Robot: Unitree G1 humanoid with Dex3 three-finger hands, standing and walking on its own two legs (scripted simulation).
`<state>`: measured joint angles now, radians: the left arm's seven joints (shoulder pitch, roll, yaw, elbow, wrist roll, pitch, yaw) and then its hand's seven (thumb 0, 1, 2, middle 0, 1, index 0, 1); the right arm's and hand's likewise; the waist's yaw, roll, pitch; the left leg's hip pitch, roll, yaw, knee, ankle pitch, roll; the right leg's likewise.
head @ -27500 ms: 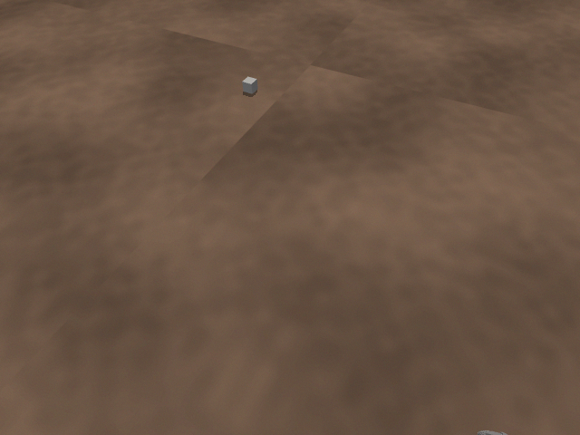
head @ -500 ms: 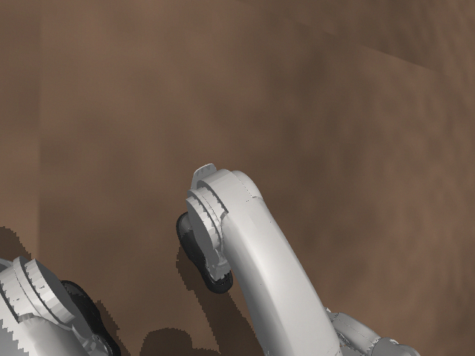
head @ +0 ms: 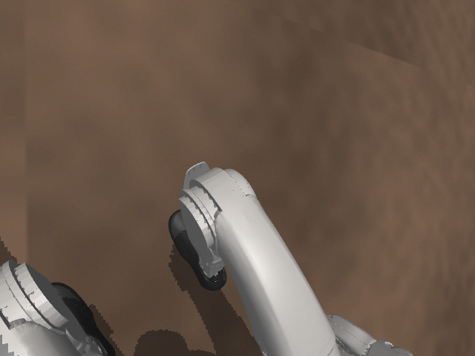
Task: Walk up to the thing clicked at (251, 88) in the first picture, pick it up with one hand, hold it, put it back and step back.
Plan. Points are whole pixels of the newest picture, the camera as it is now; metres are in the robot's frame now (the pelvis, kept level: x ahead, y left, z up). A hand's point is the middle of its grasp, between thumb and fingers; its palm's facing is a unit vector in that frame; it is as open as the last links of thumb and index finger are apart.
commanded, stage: open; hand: left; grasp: from above
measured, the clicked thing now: out of the picture +0.43 +0.37 -0.29
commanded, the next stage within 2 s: withdraw in 0.76 s
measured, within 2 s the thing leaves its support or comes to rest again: neither
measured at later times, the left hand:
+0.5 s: hand out of the picture +0.44 +0.35 -0.25, palm faces -0.08 -0.42 -0.90, open 13.1 cm
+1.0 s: hand out of the picture +0.45 +0.36 -0.25, palm faces -0.06 -0.42 -0.90, open 13.8 cm
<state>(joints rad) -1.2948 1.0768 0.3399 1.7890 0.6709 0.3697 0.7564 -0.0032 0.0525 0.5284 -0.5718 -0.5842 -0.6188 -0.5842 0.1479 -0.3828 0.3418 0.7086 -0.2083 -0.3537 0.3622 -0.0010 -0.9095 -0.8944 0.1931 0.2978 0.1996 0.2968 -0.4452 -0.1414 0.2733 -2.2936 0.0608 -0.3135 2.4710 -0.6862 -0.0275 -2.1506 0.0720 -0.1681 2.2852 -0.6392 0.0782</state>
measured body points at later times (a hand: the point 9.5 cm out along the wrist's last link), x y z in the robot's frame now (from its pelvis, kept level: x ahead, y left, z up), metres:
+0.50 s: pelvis +0.00 +0.00 +0.00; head +0.30 +0.12 +0.31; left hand +0.45 +0.37 -0.20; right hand +0.00 -0.24 -0.03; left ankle +0.07 +0.14 -0.29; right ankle +0.13 -0.12 -0.29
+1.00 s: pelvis +0.00 +0.00 +0.00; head +0.30 +0.12 +0.31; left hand +0.45 +0.37 -0.19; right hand +0.00 -0.24 -0.03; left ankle +0.07 +0.14 -0.29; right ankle +0.13 -0.12 -0.29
